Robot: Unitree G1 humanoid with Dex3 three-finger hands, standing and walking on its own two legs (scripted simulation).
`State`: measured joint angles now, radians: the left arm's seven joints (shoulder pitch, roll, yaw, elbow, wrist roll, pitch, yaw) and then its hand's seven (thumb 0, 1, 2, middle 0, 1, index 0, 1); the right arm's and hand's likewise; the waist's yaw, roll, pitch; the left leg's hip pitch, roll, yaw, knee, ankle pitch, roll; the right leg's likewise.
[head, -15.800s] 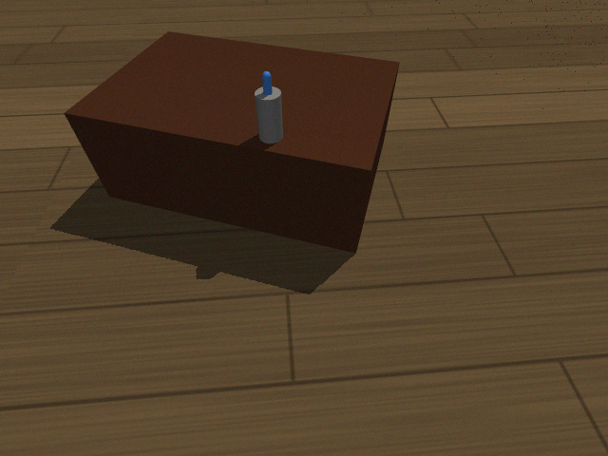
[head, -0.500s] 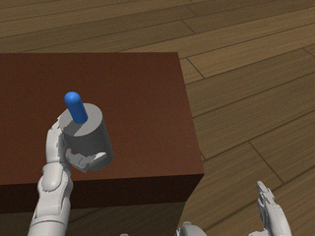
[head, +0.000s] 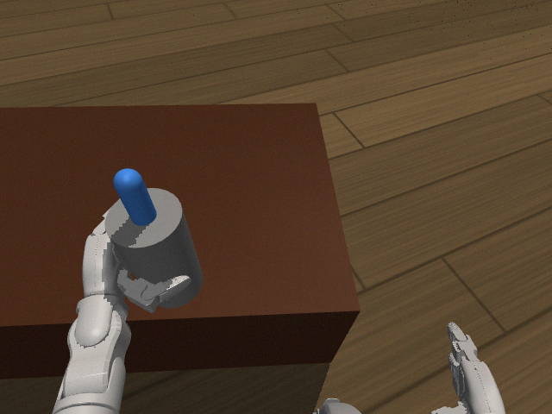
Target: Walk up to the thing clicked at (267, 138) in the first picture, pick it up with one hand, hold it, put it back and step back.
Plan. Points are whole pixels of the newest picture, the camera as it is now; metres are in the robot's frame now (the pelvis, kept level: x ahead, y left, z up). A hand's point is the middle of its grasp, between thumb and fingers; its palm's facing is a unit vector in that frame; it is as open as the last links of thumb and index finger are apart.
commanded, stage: hold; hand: left
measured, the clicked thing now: (154, 238) +0.33 +0.16 +0.10
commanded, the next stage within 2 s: none
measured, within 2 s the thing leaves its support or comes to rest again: neither
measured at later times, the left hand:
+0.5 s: hand (150, 251) +0.33 +0.17 +0.07, palm faces +0.13 -0.99 +0.00, open 11.9 cm
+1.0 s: hand (147, 244) +0.34 +0.17 +0.08, palm faces +0.12 -0.99 +0.00, open 11.9 cm
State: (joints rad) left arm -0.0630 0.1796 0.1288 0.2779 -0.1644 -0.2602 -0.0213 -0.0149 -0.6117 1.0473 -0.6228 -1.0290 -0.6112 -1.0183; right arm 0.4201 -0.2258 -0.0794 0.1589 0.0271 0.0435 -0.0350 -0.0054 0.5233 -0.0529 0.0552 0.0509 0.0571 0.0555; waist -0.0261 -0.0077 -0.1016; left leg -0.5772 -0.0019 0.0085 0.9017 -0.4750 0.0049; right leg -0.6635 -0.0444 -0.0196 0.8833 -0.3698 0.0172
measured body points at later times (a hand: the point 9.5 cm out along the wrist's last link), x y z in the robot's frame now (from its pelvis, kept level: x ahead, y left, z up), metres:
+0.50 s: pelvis +0.00 +0.00 +0.01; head +0.03 +0.00 +0.45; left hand +0.31 +0.22 +0.07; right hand +0.15 -0.26 -0.04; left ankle -0.01 +0.12 -0.69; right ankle +0.04 -0.13 -0.69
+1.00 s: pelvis +0.01 +0.00 +0.01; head +0.04 +0.01 +0.46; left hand +0.32 +0.23 +0.08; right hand +0.16 -0.26 -0.05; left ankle -0.01 +0.12 -0.69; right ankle +0.04 -0.13 -0.69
